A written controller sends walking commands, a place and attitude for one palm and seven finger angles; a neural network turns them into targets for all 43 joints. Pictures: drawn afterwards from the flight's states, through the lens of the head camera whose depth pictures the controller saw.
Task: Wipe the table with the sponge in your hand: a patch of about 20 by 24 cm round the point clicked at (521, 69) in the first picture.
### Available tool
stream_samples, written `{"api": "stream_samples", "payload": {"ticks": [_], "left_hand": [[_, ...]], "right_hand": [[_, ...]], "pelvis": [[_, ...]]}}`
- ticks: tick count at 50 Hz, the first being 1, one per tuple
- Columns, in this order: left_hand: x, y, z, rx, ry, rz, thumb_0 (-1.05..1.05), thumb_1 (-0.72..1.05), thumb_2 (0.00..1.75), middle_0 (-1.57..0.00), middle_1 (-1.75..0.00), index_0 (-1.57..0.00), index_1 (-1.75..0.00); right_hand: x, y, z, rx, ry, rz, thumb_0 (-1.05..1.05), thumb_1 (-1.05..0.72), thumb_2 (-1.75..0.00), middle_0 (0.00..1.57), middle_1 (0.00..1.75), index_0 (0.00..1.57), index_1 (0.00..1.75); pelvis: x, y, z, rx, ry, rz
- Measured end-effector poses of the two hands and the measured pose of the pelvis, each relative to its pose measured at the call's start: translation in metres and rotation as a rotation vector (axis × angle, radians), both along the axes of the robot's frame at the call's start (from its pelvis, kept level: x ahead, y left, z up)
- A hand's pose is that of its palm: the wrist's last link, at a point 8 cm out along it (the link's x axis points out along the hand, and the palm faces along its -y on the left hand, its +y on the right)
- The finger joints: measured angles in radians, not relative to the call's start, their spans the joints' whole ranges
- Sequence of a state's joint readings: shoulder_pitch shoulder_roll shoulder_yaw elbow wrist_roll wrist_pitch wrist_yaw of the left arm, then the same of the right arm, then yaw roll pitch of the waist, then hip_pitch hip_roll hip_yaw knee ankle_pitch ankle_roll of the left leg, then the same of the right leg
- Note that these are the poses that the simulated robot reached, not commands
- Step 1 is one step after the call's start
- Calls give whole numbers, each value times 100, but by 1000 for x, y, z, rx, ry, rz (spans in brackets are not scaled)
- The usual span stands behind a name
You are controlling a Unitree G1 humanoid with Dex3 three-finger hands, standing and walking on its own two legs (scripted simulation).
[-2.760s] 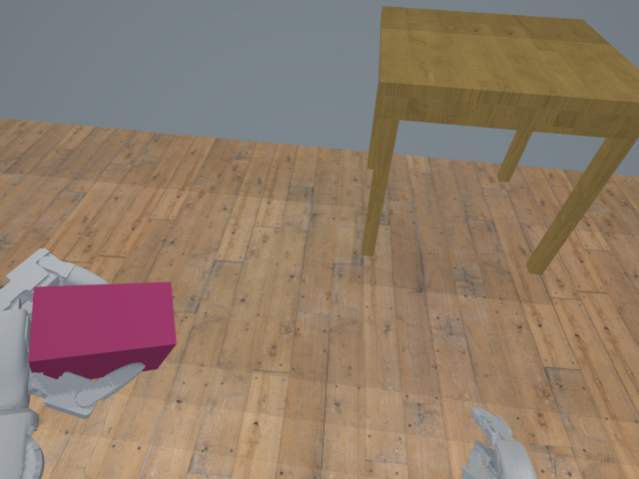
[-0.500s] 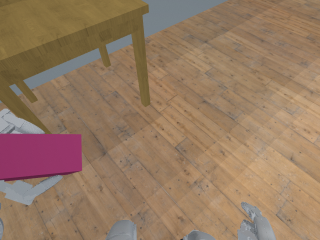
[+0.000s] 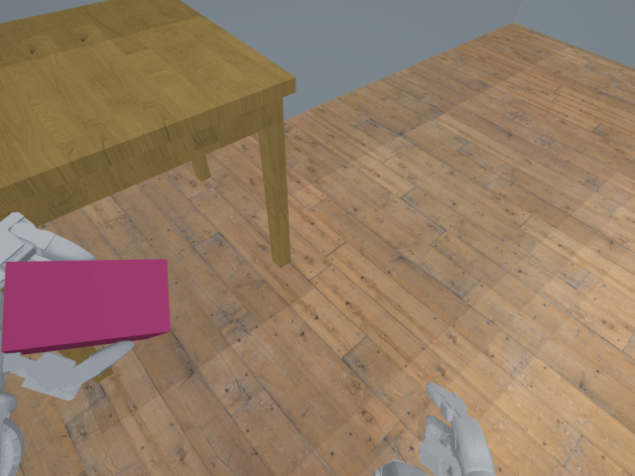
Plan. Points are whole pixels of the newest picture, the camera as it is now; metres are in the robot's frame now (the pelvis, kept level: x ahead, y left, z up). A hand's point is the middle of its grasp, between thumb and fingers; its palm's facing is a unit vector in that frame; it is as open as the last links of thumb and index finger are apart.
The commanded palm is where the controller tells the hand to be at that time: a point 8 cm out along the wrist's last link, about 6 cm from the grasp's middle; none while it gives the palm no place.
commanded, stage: walk to a spot facing it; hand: left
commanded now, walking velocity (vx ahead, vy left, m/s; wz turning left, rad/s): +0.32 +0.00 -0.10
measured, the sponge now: (111, 306) +0.23 +0.21 +0.17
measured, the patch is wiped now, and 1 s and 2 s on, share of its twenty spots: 0.00 0.00 0.00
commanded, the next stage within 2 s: turn to face it in 0.26 s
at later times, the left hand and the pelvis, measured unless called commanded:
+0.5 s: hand (154, 208) +0.34 +0.20 +0.18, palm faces +0.44 -0.75 -0.49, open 10.4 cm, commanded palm +0.28 +0.25 +0.18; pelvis +0.14 -0.04 -0.01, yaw +5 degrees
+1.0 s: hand (171, 234) +0.32 +0.18 +0.16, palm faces +0.62 -0.68 -0.39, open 10.4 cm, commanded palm +0.25 +0.21 +0.18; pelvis +0.17 -0.10 +0.00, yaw +15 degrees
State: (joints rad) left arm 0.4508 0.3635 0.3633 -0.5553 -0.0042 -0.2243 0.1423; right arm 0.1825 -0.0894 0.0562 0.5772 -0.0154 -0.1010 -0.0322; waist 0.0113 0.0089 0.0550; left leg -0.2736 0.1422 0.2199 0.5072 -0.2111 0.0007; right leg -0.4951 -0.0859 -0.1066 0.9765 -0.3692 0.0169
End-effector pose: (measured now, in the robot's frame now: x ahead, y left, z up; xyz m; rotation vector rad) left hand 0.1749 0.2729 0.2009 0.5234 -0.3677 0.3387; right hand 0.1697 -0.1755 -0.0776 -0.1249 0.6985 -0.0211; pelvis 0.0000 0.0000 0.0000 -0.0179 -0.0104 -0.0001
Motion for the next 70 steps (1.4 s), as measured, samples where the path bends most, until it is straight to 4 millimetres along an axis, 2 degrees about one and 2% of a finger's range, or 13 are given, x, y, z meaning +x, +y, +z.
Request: {"api": "stream_samples", "payload": {"ticks": [5,11,16,20,26,31,39,43,47,53,57,64,70], "left_hand": [[29,-13,2,53,67,40,-1,-51,100,-70,-136,-71,-135],[72,-39,-21,14,96,82,-1,-51,100,-70,-136,-71,-135],[98,-56,-22,7,136,27,-1,-51,100,-70,-136,-71,-135],[111,-53,-10,62,115,15,-1,-51,100,-70,-136,-71,-135],[124,-28,-6,76,1,65,-1,-51,100,-70,-136,-71,-135],[138,-13,-15,22,-25,110,-1,-51,100,-70,-136,-71,-135],[109,-38,-1,22,23,171,-1,-51,100,-70,-136,-71,-135],[94,-50,-4,33,39,268,-1,-51,100,-69,-136,-71,-135],[90,-59,-17,-61,62,330,-1,-51,100,-69,-136,-71,-135],[89,-65,-20,-79,79,312,-1,-51,100,-69,-136,-71,-135],[78,-58,-15,-45,40,307,-1,-51,100,-69,-136,-71,-135],[65,-34,-13,-26,-25,354,-1,-51,100,-69,-136,-71,-135],[67,-42,-9,-37,13,361,-1,-51,100,-69,-136,-71,-135]], "right_hand": [[13,-18,-16,27,69,-16,1,-90,-90,21,30,20,30],[41,-77,-48,-33,142,-41,1,-90,-90,21,30,20,30],[64,-121,-32,-125,176,-104,1,-91,-90,20,30,20,30],[87,-137,-14,-186,166,-116,1,-91,-90,20,30,20,30],[136,-124,-8,-235,97,-84,1,-91,-90,20,30,19,30],[171,-82,-10,-132,46,-13,1,-91,-90,20,30,19,30],[200,-37,-8,5,-4,168,1,-90,-90,20,30,20,30],[208,-45,-23,28,5,232,1,-90,-90,21,30,20,30],[210,-71,-27,-25,49,248,1,-90,-90,21,30,20,30],[212,-112,-9,-148,62,199,1,-90,-90,20,30,20,30],[214,-124,4,-215,38,178,1,-91,-90,20,30,20,30],[210,-103,6,-179,-7,166,1,-91,-90,20,30,19,30],[201,-72,-3,-69,31,229,1,-91,-90,20,30,20,30]], "pelvis": [[31,-18,2,1,8,-5],[64,-43,-16,17,-5,19],[91,-49,-6,30,1,42],[113,-52,-1,42,9,68],[147,-39,-16,36,-3,80],[155,-41,-17,20,-20,126],[166,-63,-8,-12,1,185],[168,-83,-14,-2,-10,209],[170,-94,-10,24,-21,245],[170,-99,0,50,-2,292],[167,-95,-2,40,11,309],[165,-85,-6,22,-12,320],[172,-89,2,4,-5,326]]}}
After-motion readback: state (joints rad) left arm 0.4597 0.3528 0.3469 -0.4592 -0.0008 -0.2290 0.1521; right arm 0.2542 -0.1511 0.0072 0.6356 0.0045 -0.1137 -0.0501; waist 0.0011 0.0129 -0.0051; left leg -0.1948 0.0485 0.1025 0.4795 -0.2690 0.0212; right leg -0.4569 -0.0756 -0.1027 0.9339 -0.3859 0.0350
